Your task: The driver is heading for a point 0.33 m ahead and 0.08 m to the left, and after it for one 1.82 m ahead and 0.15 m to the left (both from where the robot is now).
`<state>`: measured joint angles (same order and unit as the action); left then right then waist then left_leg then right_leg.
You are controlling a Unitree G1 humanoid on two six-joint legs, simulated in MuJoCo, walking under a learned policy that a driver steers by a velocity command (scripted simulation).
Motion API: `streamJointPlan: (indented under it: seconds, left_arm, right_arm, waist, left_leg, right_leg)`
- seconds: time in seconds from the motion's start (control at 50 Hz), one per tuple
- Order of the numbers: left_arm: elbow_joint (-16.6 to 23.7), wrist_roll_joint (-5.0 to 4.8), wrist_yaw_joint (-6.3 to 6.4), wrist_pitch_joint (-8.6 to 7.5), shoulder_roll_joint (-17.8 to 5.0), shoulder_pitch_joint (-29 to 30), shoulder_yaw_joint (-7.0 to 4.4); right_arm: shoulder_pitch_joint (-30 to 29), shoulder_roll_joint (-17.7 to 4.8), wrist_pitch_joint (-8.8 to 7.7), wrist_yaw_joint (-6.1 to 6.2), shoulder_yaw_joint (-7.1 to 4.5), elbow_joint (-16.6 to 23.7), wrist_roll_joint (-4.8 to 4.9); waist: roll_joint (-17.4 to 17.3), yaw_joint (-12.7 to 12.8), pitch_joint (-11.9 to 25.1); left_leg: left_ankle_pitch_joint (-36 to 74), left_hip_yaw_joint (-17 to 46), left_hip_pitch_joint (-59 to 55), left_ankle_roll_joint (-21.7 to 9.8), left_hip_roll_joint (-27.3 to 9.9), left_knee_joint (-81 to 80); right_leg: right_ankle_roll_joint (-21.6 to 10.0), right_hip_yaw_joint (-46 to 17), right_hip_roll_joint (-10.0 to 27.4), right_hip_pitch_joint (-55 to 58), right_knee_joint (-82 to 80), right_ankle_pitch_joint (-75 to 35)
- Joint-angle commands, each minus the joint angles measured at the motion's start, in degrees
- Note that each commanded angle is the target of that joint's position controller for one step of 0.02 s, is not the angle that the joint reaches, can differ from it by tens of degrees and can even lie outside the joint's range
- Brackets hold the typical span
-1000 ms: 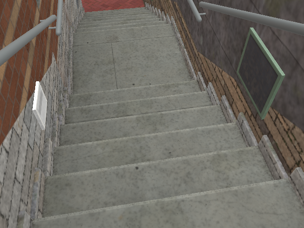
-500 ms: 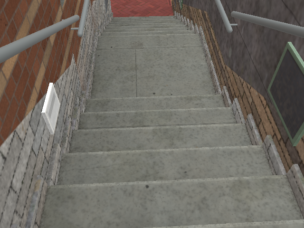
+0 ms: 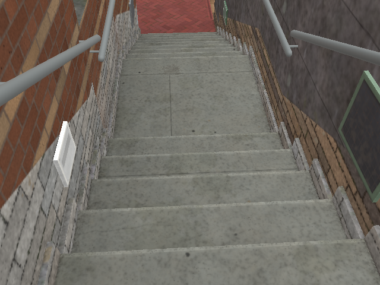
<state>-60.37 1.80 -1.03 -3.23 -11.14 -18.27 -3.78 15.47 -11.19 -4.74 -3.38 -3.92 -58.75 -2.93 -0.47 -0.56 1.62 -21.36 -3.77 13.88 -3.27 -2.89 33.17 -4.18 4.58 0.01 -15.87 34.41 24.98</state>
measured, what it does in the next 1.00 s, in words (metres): goes down: left foot 0.15 m lower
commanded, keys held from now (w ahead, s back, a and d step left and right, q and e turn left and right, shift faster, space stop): w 0.26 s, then w+q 0.36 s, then w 0.38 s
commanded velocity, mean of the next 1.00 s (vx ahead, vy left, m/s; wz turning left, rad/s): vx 0.43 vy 0.00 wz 0.19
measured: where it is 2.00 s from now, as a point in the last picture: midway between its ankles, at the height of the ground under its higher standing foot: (169, 206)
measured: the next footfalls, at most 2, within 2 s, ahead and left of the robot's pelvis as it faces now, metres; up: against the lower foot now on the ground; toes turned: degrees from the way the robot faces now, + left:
left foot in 0.60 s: +0.38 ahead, +0.13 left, -0.15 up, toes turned +13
right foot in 1.02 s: +0.70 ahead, -0.06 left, -0.30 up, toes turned +10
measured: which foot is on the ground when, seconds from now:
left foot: down 0.00-0.10, up 0.12-0.58, down 0.60-1.00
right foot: down 0.00-0.62, up 0.64-1.00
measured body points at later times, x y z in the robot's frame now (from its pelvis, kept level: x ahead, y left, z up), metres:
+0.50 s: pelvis +0.20 +0.00 -0.06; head +0.21 +0.00 +0.39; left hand +0.01 +0.13 -0.20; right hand +0.37 -0.18 -0.19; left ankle +0.38 +0.14 -0.77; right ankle -0.01 -0.10 -0.73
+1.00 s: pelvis +0.54 +0.03 -0.25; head +0.55 +0.01 +0.20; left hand +0.63 +0.27 -0.37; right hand +0.47 -0.18 -0.40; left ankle +0.35 +0.12 -0.88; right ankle +0.68 -0.06 -0.99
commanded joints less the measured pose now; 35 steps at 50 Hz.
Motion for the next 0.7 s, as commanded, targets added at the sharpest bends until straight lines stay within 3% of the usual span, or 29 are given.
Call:
streamJointPlan:
  seconds: [0.02, 0.04, 0.06, 0.08, 0.1, 0.12, 0.14, 0.16, 0.18, 0.2, 0.24, 0.26, 0.3, 0.32, 0.34, 0.36, 0.4, 0.46, 0.5, 0.52, 0.54, 0.56, 0.58, 0.6, 0.62, 0.64, 0.66, 0.68, 0.7]
  left_arm:
    - [3.05, 1.46, 2.22, -2.12, 0.62, 2.48, -0.43]
    - [3.59, 1.62, 2.03, -2.61, 1.36, 3.08, -0.45]
    - [3.04, 1.32, 1.74, -3.08, 1.65, 0.61, -0.54]
    - [1.84, 1.47, 1.12, -3.58, 1.50, -3.57, -0.78]
    - [-0.70, 2.60, 0.61, -3.98, 1.19, -10.91, -1.27]
    - [-4.06, 3.87, 0.77, -4.56, -3.07, -21.57, -2.60]
    - [-7.75, 4.35, 0.05, -4.92, -9.73, -37.10, -3.07]
    - [-10.06, 5.15, -0.45, -4.99, -8.62, -36.73, -2.19]
    - [-8.06, 4.40, -1.31, -4.42, -5.07, -27.68, -1.18]
    - [-6.54, 3.26, -1.85, -3.82, -2.46, -20.83, -0.45]
    - [-5.09, 3.40, -1.08, -3.24, 4.42, -15.56, 1.65]
    - [-5.18, 4.53, -0.22, -3.06, 6.77, -14.89, 2.92]
    - [-3.94, 4.21, 1.57, -4.43, 5.99, -13.86, 4.12]
    - [-5.90, 3.95, 1.99, -4.96, 4.16, -18.08, 4.25]
    - [-6.92, 4.96, 2.04, -5.23, 2.84, -19.36, 4.50]
    - [-7.19, 5.52, 1.26, -5.07, 1.70, -20.16, 4.90]
    - [-8.77, 6.03, 0.37, -4.73, 2.63, -21.60, 5.66]
    - [-9.63, 3.80, 1.46, -4.59, 1.37, -22.75, 4.91]
    - [-10.06, 3.31, 1.75, -4.23, 0.20, -22.75, 4.90]
    - [-9.24, 4.61, 1.70, -4.26, -0.25, -20.25, 4.87]
    - [-8.15, 4.17, 1.50, -4.43, -2.24, -17.91, 4.11]
    - [-8.60, 2.53, 1.47, -3.84, -5.34, -19.80, 2.84]
    - [-8.26, 3.76, 0.40, -2.66, -8.14, -18.41, 2.24]
    - [-9.36, 7.30, -2.75, -1.18, -8.25, -19.22, 2.32]
    - [-10.11, 7.48, -5.34, -1.27, -2.07, -28.12, 3.24]
    - [-2.52, 4.20, -6.23, -2.43, -1.11, -17.38, 3.67]
    - [6.92, 0.36, -5.39, -4.60, -0.04, -0.17, 3.68]
    - [9.99, -0.74, -3.75, -5.09, -3.94, 7.73, 2.26]
    - [9.87, 0.55, -2.39, -4.96, -3.40, 4.01, 2.13]
  right_arm:
    - [9.28, -3.74, -0.50, 3.45, -1.17, -1.23, 0.10]
    - [5.55, -2.40, -0.24, 3.84, -0.60, 0.15, 1.23]
    - [1.77, -3.71, 0.06, 3.92, -0.72, 1.17, 1.24]
    - [-0.90, -4.90, 0.42, 3.61, -0.93, 1.83, 0.70]
    - [-1.64, -5.36, 0.46, 3.43, -1.07, 1.55, -0.35]
    - [-2.93, -2.75, 0.18, 2.93, -0.72, 2.16, -1.41]
    - [-5.13, 2.16, -1.28, 2.54, 0.06, 4.59, -0.26]
    - [-8.39, 1.11, -2.21, 2.83, 0.18, 5.54, 1.11]
    - [-9.32, -2.68, -2.43, 3.02, -0.79, 4.35, 0.87]
    - [-5.74, -3.33, -2.25, 3.15, -1.30, 2.55, 0.52]
    - [-4.61, 1.97, -0.60, 2.52, 0.19, 2.70, -1.69]
    - [-3.21, 4.49, 0.49, 1.38, 1.39, 2.52, -2.35]
    - [-3.03, 3.63, 1.05, -0.43, 1.99, 3.21, -2.61]
    - [-4.84, 2.91, 0.89, -0.59, 1.91, 3.75, -2.00]
    - [-6.77, 3.34, 0.63, -0.37, 2.62, 5.15, -1.38]
    - [-7.12, 2.66, 0.56, -0.36, 2.52, 5.24, -1.57]
    - [-10.24, 0.97, 1.20, -0.35, 2.85, 7.32, -1.19]
    - [-15.92, -0.20, 1.50, -0.53, 3.46, 9.65, -2.20]
    - [-18.91, -0.46, 1.56, -0.53, 3.61, 9.88, -2.25]
    - [-15.10, -0.63, 1.42, -0.45, 3.67, 9.09, -2.71]
    - [-10.51, -3.15, 1.35, -0.49, 2.61, 7.38, -2.59]
    - [-10.13, -5.32, 1.02, -0.33, 1.74, 5.79, -2.07]
    - [-4.46, -5.95, 0.48, 0.23, 1.14, 3.15, -1.05]
    - [12.52, -8.49, -0.49, 0.71, -0.27, -2.88, -0.42]
    - [24.99, -12.31, -0.57, 0.00, -0.96, -4.84, -0.45]
    - [33.31, -14.43, -0.62, -0.32, -1.51, -8.47, -1.99]
    - [36.48, -13.11, -1.98, 0.22, -1.94, -10.35, -2.74]
    - [26.18, -9.86, -1.97, 0.53, -1.42, -7.91, -2.89]
    - [17.02, -5.48, -1.20, 0.31, 0.33, -5.30, -2.16]
  waist:
    - [-7.82, -3.41, -8.98]
    - [-6.70, -1.91, -8.25]
    - [-5.39, 0.44, -8.46]
    - [-4.24, 2.85, -8.68]
    - [-1.17, 5.95, -7.04]
    - [9.09, 9.91, -4.28]
    - [15.64, 13.50, -2.68]
    - [6.63, 12.20, -13.28]
    - [-0.42, 9.14, -12.59]
    - [-1.34, 5.22, -9.56]
    - [-0.12, 1.39, -10.28]
    - [-0.02, 0.07, -10.30]
    - [1.63, 0.84, -7.85]
    - [2.75, 2.16, -7.15]
    - [1.29, 2.54, -7.03]
    - [4.13, 2.03, -7.13]
    - [3.20, 2.01, -9.91]
    - [1.29, 4.67, -14.90]
    - [1.83, 5.58, -13.71]
    - [3.21, 3.15, -12.75]
    - [1.06, 1.15, -10.89]
    - [-2.34, 3.06, -9.84]
    - [-2.68, 0.03, -8.88]
    - [-3.92, -4.78, -5.30]
    - [-16.64, -5.07, 12.31]
    - [-12.12, -10.11, 20.67]
    - [-8.58, -15.73, 11.89]
    - [2.01, -12.59, 1.14]
    - [5.89, -5.95, -1.40]
  left_leg:
    - [-24.02, 20.86, -3.13, -13.94, -16.42, -20.84]
    - [-20.87, 18.78, 0.18, -13.08, -15.33, -20.10]
    - [-18.12, 14.77, 5.27, -12.22, -13.13, -18.30]
    - [-15.43, 11.32, 10.33, -11.79, -10.49, -13.93]
    - [-11.94, 7.60, 14.21, -11.00, -7.21, -4.38]
    - [-8.20, 1.35, 24.18, -6.26, 0.15, 18.16]
    - [-14.82, 7.26, 42.04, -3.28, 6.89, 32.21]
    - [-9.29, 19.94, 56.26, -3.54, 2.97, 34.76]
    - [-2.59, 17.25, 53.18, -3.46, 0.69, 37.93]
    - [0.91, 12.35, 47.04, -3.59, -0.47, 39.16]
    - [12.79, 10.37, 37.15, -4.81, -3.01, 33.18]
    - [24.04, 10.45, 32.87, -4.90, -4.28, 29.31]
    - [44.43, 9.97, 29.42, -4.05, -4.05, 15.93]
    - [50.21, 8.14, 28.52, -3.05, -3.36, 12.32]
    - [58.83, 6.57, 22.63, -3.03, -3.39, 5.46]
    - [58.44, 5.08, 15.97, -2.41, -2.51, 7.30]
    - [53.41, 6.31, 15.48, -1.92, -3.04, 8.52]
    - [42.73, 6.09, 25.05, -2.62, -3.56, -2.04]
    - [38.51, 3.68, 20.19, -2.33, -3.13, -2.83]
    - [39.60, 4.04, 14.32, -2.42, -3.35, 2.75]
    - [34.51, 1.72, 10.14, -2.09, -1.62, 2.40]
    - [25.93, -0.94, 7.64, -0.95, 0.08, -6.77]
    - [27.14, -3.98, -0.30, -0.65, 1.68, -11.89]
    - [38.33, -4.97, -19.84, -2.44, 2.15, -11.99]
    - [69.15, 11.36, -52.25, -18.57, -9.28, 7.30]
    - [76.80, 21.33, -63.70, -23.90, -14.14, 6.33]
    - [45.62, 29.86, -61.54, -24.02, -17.70, -1.28]
    - [30.99, 29.65, -43.65, -21.17, -17.96, -7.46]
    - [26.21, 26.70, -26.85, -19.78, -17.67, -8.74]
  right_leg:
    - [-3.04, 2.52, -0.16, -10.98, 4.83, 2.72]
    - [-3.75, 2.96, -0.59, -5.16, 4.48, 1.60]
    - [-4.37, 4.04, -1.51, 2.35, 1.85, -0.50]
    - [-4.82, 4.14, -2.28, 9.78, 0.21, -3.44]
    - [-5.74, 1.75, -1.35, 17.31, -1.89, -7.21]
    - [-10.01, -12.93, 7.77, 28.15, -7.92, -20.06]
    - [-20.17, -39.15, 20.06, 40.13, -16.98, -27.54]
    - [-21.80, -43.66, 27.74, 39.73, -20.20, -22.64]
    - [-18.26, -34.78, 24.57, 35.19, -18.37, -18.60]
    - [-15.86, -25.92, 20.44, 27.87, -17.00, -19.99]
    - [-11.91, -14.39, 14.81, 12.76, -17.54, -26.82]
    - [-10.03, -10.33, 12.03, 6.93, -16.58, -26.10]
    - [-7.96, -4.53, 8.39, 3.12, -13.43, -21.21]
    - [-8.04, -3.96, 8.26, 3.36, -12.53, -21.19]
    - [-6.62, -1.04, 6.89, -1.77, -10.96, -19.08]
    - [-6.71, -0.99, 6.98, -8.10, -12.42, -18.26]
    - [-7.38, -2.61, 10.10, -8.18, -11.53, -17.87]
    - [-6.40, -3.19, 11.34, 5.94, -5.43, -17.71]
    - [-6.18, -2.72, 11.27, 7.24, -2.57, -17.92]
    - [-5.10, -1.89, 11.76, 5.20, 1.70, -24.77]
    - [-4.07, 0.41, 10.64, 5.94, 7.52, -32.75]
    - [-4.59, 0.47, 9.08, 9.07, 13.46, -32.78]
    - [-4.83, 0.84, 8.18, 9.29, 21.67, -38.01]
    - [-3.78, 0.99, 7.72, 0.23, 36.55, -39.01]
    - [2.58, 2.65, 0.86, -20.68, 64.31, -5.32]
    - [4.37, -2.71, -3.97, -32.35, 81.90, 22.30]
    - [4.75, -5.56, -2.83, -50.65, 77.65, 21.79]
    - [3.19, -6.73, 1.79, -51.05, 69.00, 13.94]
    - [1.59, -10.43, 5.53, -41.58, 59.07, 8.20]
Keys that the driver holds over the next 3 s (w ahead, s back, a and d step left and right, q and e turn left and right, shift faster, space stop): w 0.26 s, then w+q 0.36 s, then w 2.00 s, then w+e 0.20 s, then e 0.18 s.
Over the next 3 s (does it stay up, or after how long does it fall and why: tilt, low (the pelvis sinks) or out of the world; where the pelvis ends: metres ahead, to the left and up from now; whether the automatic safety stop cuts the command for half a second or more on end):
stays up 1.68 0.23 -0.79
